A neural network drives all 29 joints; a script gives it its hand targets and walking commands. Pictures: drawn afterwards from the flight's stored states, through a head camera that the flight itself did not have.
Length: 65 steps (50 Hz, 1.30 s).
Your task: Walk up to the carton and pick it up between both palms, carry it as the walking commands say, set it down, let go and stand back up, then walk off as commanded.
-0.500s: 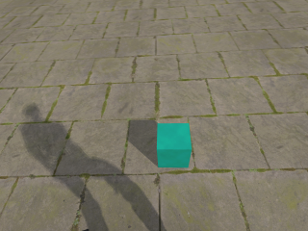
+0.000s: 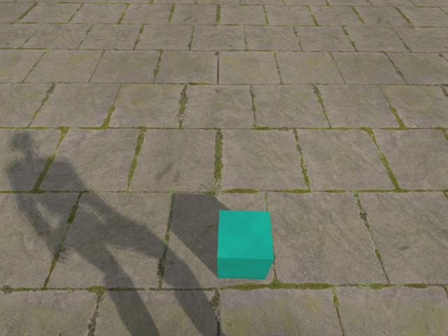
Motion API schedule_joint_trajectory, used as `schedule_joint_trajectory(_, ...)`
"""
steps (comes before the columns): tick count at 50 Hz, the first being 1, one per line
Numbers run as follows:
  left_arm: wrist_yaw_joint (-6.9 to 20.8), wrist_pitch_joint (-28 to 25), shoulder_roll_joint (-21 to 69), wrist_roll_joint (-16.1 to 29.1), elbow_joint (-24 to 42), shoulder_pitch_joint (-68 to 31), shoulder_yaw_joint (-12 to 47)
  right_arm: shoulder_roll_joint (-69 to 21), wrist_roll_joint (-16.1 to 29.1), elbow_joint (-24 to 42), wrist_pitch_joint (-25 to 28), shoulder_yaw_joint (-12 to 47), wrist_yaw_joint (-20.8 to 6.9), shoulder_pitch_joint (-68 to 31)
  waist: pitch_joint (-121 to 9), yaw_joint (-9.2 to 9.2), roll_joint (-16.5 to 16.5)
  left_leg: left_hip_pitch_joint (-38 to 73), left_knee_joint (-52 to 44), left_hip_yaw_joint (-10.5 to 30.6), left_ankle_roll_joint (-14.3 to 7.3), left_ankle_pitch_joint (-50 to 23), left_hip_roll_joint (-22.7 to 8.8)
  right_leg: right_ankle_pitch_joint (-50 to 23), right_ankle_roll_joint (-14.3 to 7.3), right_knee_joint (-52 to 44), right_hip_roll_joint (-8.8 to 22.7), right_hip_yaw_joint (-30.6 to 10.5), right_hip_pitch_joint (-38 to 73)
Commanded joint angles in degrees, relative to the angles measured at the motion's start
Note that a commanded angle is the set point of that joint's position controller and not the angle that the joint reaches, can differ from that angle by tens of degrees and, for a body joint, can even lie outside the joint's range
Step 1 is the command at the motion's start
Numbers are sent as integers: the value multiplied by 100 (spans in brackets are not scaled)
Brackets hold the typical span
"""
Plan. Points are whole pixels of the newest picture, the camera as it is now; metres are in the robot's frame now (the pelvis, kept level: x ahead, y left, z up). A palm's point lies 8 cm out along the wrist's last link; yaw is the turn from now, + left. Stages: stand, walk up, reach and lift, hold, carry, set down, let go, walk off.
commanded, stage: walk up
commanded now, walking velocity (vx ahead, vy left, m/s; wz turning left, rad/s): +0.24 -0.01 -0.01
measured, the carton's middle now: (242, 245) +0.54 -0.06 -0.64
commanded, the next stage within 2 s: none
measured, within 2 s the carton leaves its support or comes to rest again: neither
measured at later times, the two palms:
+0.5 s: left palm out of the picture +0.12 +0.20 -0.16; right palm (337, 306) +0.20 -0.21 -0.13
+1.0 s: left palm (129, 330) +0.16 +0.21 -0.15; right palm (338, 327) +0.17 -0.21 -0.15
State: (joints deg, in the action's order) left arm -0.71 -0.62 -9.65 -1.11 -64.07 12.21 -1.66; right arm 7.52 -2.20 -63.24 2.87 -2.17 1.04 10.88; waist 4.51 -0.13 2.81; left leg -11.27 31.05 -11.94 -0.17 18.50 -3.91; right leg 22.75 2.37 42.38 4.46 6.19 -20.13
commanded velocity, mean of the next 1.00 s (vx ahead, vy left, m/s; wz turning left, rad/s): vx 0.04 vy -0.01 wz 0.00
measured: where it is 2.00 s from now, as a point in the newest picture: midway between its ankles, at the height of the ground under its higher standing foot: outside the picture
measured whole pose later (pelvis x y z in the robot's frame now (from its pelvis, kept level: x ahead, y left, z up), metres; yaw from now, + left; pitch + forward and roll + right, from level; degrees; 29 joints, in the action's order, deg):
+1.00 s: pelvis +0.18 +0.00 +0.00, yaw +0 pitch -2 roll +1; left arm -3.6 0.2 -5.9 -0.4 -67.2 15.9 -1.5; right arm 7.1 -0.9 -68.0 -0.3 -1.7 3.0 14.1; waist 1.6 0.0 0.9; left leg -7.2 29.0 -7.6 -0.1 20.1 -1.6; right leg 23.7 2.0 23.4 4.3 8.6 2.4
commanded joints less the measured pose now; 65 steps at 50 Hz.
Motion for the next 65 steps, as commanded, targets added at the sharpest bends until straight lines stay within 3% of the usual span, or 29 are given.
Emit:
schedule_joint_trajectory(1, 27, -190, -224, 65, 134, 636, -24, 991, 44, 22, -21, -232, -4, 376, -393, 167, -1126, -136, -949, 929, -446, -1599, -1112, -1281, -129, -1650, -79, 430, 931)
schedule_joint_trajectory(2, -3, -236, -479, 21, -20, 979, -140, 848, 59, 99, -19, -217, -39, 365, -701, 369, -666, -701, -354, 695, -258, -1134, -841, -1326, -298, -1768, 159, 116, 1838)
schedule_joint_trajectory(3, -41, -250, -974, -58, -145, 1503, -287, 639, 129, 289, -9, -118, -71, 242, -905, 598, 811, -1543, 882, 272, -12, -237, -280, -1025, -621, -2281, 1253, -1266, 2502)
schedule_joint_trajectory(4, -66, -177, -1316, -95, -301, 1949, -324, 568, 224, 506, -97, -71, -75, -82, -874, 755, 1822, -2214, 1998, 473, 85, 1647, 140, -700, -1121, -3153, 2098, -2714, 2702)
schedule_joint_trajectory(6, -119, -173, -1008, -100, -119, 1497, -220, 538, 148, 479, -169, -130, -105, -381, -107, 534, 1097, -2478, 2868, 882, 113, 1585, -242, -1164, -1437, -2986, 1986, -2404, 2083)
schedule_joint_trajectory(9, -164, -265, -648, -4, 32, 909, -135, 388, 175, 278, -106, -48, -112, -78, 48, 329, 479, -2371, 2341, 949, 188, 1076, -464, -3348, -1327, -2620, 1701, -1382, 1996)
schedule_joint_trajectory(10, -146, -262, -643, 31, 87, 787, -135, 345, 155, 276, -118, -21, -103, -49, -6, 305, 532, -2106, 1946, 913, 244, 877, -399, -3948, -1208, -2494, 1535, -1075, 1915)
schedule_joint_trajectory(11, -169, -227, -516, 40, 178, 399, -81, 209, 203, 216, -154, 84, -19, 130, 115, 123, 536, -1482, 1210, 982, 219, 800, -282, -5825, -1039, -2157, 1314, -774, 1607)
schedule_joint_trajectory(12, -193, -190, -573, 87, 142, 506, -103, 198, 229, 200, -166, 75, 54, 267, 16, 69, 644, -1207, 846, 774, 238, 461, -143, -6794, -972, -1893, 1275, -646, 1653)
schedule_joint_trajectory(15, -165, -118, -540, 114, -43, 356, -102, 249, 201, -32, -178, 104, 107, 747, -568, -185, 673, -71, -639, 475, 160, -1280, 13, -5918, -701, -1410, 835, -96, 1528)
schedule_joint_trajectory(17, -150, -95, -182, 141, 20, 562, -1, 884, 206, -81, -141, -67, 125, 854, -1002, -67, -694, 874, -476, 1112, -135, -4997, -850, -2645, -270, -1062, 123, 189, 802)
schedule_joint_trajectory(18, -162, -12, -86, 157, -1, 645, -21, 840, 249, -15, -194, -42, 114, 727, -792, -18, -995, 892, -445, 1299, -379, -5467, -1044, -1312, -142, -1486, -60, -10, 725)
schedule_joint_trajectory(19, -195, 5, -56, 180, -24, 664, -16, 776, 222, -59, -222, 20, 131, 551, -603, 40, -1345, 689, -523, 1524, -441, -5323, -1108, -1255, -135, -1665, -74, -140, 866)
schedule_joint_trajectory(23, -196, -60, -303, 153, -216, 793, -59, 576, 211, 5, -196, 45, 190, 220, -814, 91, -685, 558, -427, 997, -199, -3981, -551, -3272, -233, -1795, 342, -156, 1659)
schedule_joint_trajectory(27, -263, -15, -186, 151, -296, 911, -33, 567, 217, -2, -169, -6, 195, 154, -708, 89, -747, 653, -429, 999, -224, -4191, -537, -3479, -182, -1875, 358, -116, 1766)
schedule_joint_trajectory(34, -313, -3, -171, 112, -344, 900, -25, 497, 166, -85, -229, -32, 197, 267, -387, 75, -219, 544, -439, 884, -124, -3692, -426, -4086, -191, -2013, 428, 15, 1810)
schedule_joint_trajectory(41, -330, 13, -239, 90, -301, 840, -55, 521, 126, -230, -229, -38, 209, 401, -192, 62, 4, 500, -474, 826, -81, -3620, -379, -4373, -220, -2012, 448, 112, 1899)
schedule_joint_trajectory(50, -329, 146, -356, 28, -158, 885, 8, 629, 182, -239, -247, -50, 289, 712, 77, -6, -270, 208, -295, 728, -55, -3037, -408, -3810, -217, -1814, 491, 94, 1675)
schedule_joint_trajectory(51, -199, 283, -811, 19, 92, 487, -271, 1235, 210, -225, -269, -248, 364, 1337, 5, -268, 266, 1289, -331, 1698, -524, -4274, -1305, -2717, -53, -672, 50, 509, 291)
schedule_joint_trajectory(52, -108, 294, -556, 17, 269, 100, -219, 1538, 180, -540, -264, -384, 432, 2193, -137, -567, -704, 2261, -878, 3149, -1194, -5343, -2317, 527, -31, 708, -456, 312, -1043)
schedule_joint_trajectory(53, -96, 334, -387, -9, 355, -86, -228, 1600, 178, -544, -233, -344, 476, 2358, -300, -536, -823, 2065, -1085, 3622, -1432, -5347, -2820, 1172, -92, 1569, -454, -485, -1248)
schedule_joint_trajectory(55, -123, 315, -198, -39, 409, -174, -146, 1333, 85, -307, -196, -262, 484, 1684, 140, -352, -1014, 979, -1383, 3201, -1386, -3655, -2593, 848, -116, 2042, -103, -917, -1366)
schedule_joint_trajectory(57, -116, 329, -79, -33, 368, 238, -15, 993, 61, 76, -215, -117, 456, 573, 502, 3, -1480, -202, -1338, 2017, -899, -2827, -1911, 558, -89, 1015, 43, -958, -533)
schedule_joint_trajectory(60, -67, 388, -219, 12, 241, 741, -124, 1100, -55, 276, -296, -183, 358, 123, 36, 320, -1966, -836, -1327, 1667, -489, -2095, -1740, -216, -125, -438, -104, -556, 671)
schedule_joint_trajectory(61, -61, 364, -336, 32, 181, 977, -161, 1222, -42, 358, -332, -250, 307, -1, -117, 462, -1810, -1089, -1022, 1565, -407, -1540, -1624, -727, -194, -1060, -139, -510, 1179)
schedule_joint_trajectory(62, -71, 304, -478, 43, 147, 1223, -234, 1029, -43, 408, -331, -198, 227, 46, -421, 624, -1227, -1696, -554, 1249, -246, -463, -1290, -1079, -316, -1435, -28, -611, 2025)
schedule_joint_trajectory(63, -99, 214, -993, 3, 54, 1635, -389, 661, 20, 609, -315, -81, 146, 97, -585, 864, 990, -2246, 826, 507, 24, 1033, -243, 50, -611, -2803, 999, -1950, 2094)
schedule_joint_trajectory(64, -141, 191, -1236, 9, 172, 1218, -331, 430, 65, 625, -385, -4, 167, 232, -446, 564, 1500, -2006, 1939, 787, 167, 1656, 123, -274, -994, -3481, 1766, -3013, 1269)
schedule_joint_trajectory(65, -141, 187, -1225, 13, 221, 910, -375, 592, 46, 568, -420, -100, 129, 383, -577, 414, 1132, -1809, 2667, 1015, 66, 1429, -12, 997, -1314, -3595, 1699, -2803, 1048)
